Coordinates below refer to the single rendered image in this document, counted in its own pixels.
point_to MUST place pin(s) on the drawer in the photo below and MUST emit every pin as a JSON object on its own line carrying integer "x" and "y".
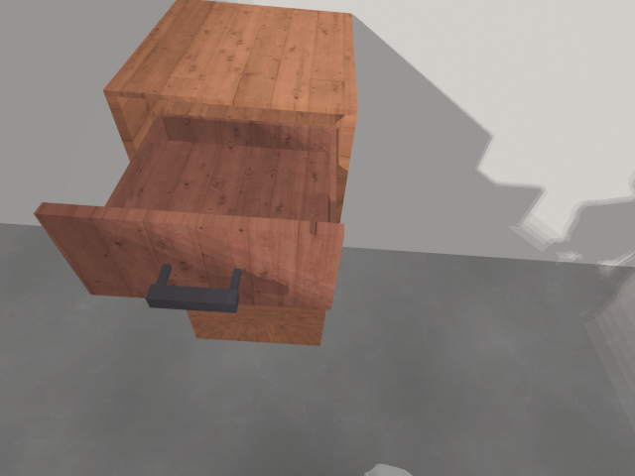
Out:
{"x": 209, "y": 195}

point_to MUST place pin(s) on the cabinet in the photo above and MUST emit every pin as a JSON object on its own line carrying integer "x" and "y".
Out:
{"x": 246, "y": 62}

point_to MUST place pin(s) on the handle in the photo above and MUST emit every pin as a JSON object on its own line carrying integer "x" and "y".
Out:
{"x": 193, "y": 298}

